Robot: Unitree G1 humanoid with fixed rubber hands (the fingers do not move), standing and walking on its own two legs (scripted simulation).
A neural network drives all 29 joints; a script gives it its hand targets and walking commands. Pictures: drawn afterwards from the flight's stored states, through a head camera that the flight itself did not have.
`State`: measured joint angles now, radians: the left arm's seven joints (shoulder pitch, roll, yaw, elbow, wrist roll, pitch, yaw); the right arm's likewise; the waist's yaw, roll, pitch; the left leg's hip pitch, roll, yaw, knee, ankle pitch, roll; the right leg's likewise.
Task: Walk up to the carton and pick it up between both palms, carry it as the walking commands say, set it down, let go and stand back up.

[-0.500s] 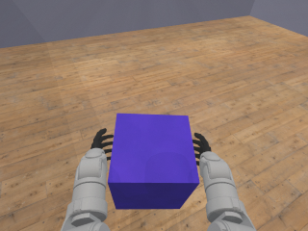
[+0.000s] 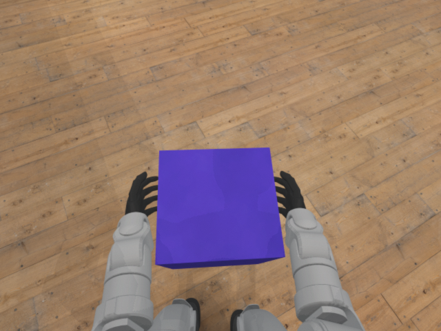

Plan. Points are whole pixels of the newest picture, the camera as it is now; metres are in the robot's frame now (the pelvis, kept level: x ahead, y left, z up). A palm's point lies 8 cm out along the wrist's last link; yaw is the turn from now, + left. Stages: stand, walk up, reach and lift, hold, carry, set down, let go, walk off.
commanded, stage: set down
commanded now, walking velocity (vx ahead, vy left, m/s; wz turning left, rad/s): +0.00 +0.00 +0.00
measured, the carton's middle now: (215, 215) +0.34 +0.02 -0.12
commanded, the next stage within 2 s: none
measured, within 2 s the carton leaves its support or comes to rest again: neither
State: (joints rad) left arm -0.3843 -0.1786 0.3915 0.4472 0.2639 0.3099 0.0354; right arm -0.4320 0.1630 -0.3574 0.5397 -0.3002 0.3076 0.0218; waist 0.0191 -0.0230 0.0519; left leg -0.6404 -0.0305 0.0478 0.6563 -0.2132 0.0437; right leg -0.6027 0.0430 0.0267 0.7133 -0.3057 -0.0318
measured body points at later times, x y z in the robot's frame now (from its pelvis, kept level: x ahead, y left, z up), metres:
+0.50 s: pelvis -0.03 -0.03 -0.08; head +0.15 -0.01 +0.33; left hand +0.36 +0.17 -0.14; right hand +0.37 -0.13 -0.14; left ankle +0.06 +0.09 -0.71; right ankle +0.02 -0.10 -0.71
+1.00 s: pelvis -0.04 +0.00 -0.16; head +0.18 +0.02 +0.23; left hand +0.40 +0.17 -0.24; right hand +0.40 -0.13 -0.23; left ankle +0.06 +0.09 -0.71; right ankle +0.02 -0.10 -0.71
